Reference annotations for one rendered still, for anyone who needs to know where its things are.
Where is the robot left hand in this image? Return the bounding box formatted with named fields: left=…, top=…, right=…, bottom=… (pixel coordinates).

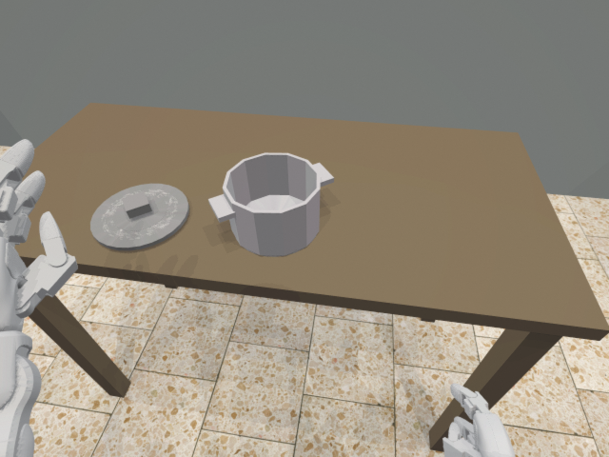
left=0, top=139, right=78, bottom=332

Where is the pot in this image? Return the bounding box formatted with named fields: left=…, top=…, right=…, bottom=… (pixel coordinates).
left=208, top=153, right=334, bottom=257

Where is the knob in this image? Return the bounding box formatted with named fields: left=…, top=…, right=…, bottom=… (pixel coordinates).
left=122, top=191, right=152, bottom=219

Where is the lid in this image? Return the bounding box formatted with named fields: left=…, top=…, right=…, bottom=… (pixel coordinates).
left=90, top=184, right=189, bottom=250

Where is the robot right hand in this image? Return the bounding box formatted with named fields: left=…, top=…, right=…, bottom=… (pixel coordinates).
left=442, top=384, right=516, bottom=457

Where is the robot left forearm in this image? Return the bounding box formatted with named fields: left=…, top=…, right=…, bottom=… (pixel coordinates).
left=0, top=330, right=42, bottom=457

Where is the table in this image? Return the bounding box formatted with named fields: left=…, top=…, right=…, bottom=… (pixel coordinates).
left=14, top=103, right=609, bottom=452

